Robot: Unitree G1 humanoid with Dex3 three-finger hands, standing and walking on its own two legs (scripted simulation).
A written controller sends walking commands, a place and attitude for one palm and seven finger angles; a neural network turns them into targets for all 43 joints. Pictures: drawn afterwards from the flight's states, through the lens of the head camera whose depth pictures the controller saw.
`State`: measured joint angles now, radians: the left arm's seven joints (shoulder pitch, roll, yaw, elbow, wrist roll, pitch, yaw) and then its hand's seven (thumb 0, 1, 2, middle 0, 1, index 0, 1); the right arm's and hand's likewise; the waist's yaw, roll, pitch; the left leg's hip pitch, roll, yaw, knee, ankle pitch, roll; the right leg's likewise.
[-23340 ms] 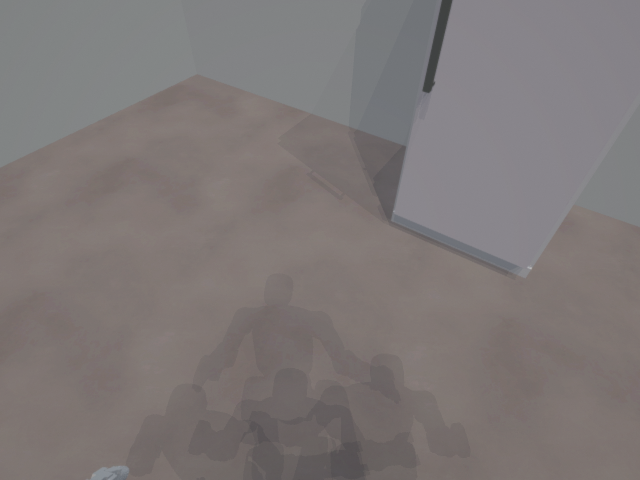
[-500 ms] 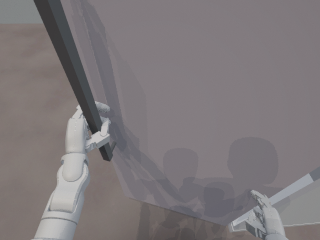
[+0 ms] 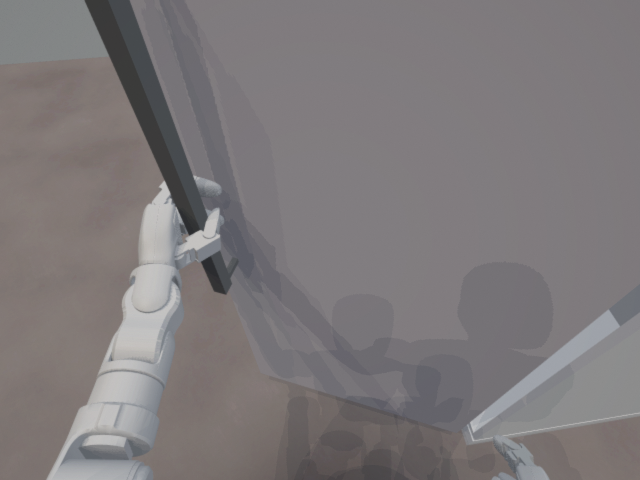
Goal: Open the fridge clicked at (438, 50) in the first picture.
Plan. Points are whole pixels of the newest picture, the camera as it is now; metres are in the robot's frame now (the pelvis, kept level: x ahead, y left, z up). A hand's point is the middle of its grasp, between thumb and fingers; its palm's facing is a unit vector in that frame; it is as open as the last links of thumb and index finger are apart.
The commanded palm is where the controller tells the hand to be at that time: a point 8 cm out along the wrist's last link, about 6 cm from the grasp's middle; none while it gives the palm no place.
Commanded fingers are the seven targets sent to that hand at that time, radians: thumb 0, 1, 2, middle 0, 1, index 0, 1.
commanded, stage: loosen the grip on the handle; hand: left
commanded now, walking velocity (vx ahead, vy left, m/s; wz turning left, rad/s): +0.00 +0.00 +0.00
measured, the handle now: (188, 167) +0.43 +0.17 +0.16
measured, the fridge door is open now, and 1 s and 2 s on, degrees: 65 65 65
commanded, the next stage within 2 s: slip the hand off the handle in 0.64 s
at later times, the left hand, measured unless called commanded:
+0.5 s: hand (210, 242) +0.38 +0.15 +0.08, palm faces +0.11 -0.98 -0.16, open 13.0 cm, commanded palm +0.35 +0.21 +0.09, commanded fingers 0.00 -0.55 0.20 -0.28 -1.18 -0.28 -1.18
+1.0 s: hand (164, 232) +0.39 +0.21 +0.09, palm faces +0.21 -0.96 -0.19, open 14.6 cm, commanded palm +0.36 +0.26 +0.09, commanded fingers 0.00 -0.55 0.20 -0.25 -1.15 -0.25 -1.15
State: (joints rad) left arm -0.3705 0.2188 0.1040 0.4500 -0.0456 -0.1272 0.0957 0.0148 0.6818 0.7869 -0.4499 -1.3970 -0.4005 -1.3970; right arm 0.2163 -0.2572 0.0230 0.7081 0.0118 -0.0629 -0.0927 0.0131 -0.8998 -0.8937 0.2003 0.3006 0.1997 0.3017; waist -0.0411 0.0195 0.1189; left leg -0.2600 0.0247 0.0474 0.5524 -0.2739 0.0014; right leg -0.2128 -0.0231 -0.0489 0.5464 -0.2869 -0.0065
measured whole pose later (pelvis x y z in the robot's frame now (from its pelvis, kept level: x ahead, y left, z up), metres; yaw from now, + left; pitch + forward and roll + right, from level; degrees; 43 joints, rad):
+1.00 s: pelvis +0.03 -0.01 -0.01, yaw -1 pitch +4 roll +0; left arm -0.29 0.32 0.26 0.48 -0.08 -0.14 -0.03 -0.01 -0.55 0.20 -0.25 -1.15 -0.27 -1.16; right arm 0.26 -0.27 -0.02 0.70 0.02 -0.11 -0.06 0.01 -0.90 -0.89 0.20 0.30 0.20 0.30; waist -0.02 0.02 -0.04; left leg -0.40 0.05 0.05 0.63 -0.30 -0.02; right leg -0.36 -0.01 -0.04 0.64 -0.36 -0.01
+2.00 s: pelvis +0.00 +0.01 -0.01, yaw +1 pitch +1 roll -1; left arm 0.00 0.33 0.28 0.23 -0.16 -0.13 -0.15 -0.01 -0.55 0.20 -0.25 -1.15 -0.25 -1.15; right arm 0.20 -0.25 0.04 0.67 0.03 -0.19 -0.10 0.01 -0.90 -0.89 0.20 0.30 0.20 0.30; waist 0.03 0.03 -0.03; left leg -0.39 0.03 0.03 0.66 -0.28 0.01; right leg -0.33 -0.02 -0.06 0.65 -0.33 0.00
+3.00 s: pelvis +0.01 +0.01 -0.01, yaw +1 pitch -1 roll -1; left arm 0.18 0.39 0.40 0.05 -0.39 0.00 -0.44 -0.01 -0.55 0.20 -0.25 -1.15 -0.25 -1.15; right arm 0.23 -0.27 0.05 0.62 0.07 -0.27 -0.13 0.01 -0.90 -0.89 0.20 0.30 0.20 0.30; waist 0.04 0.05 -0.04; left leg -0.34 0.03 0.03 0.66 -0.30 0.01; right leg -0.26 -0.02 -0.06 0.62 -0.34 0.01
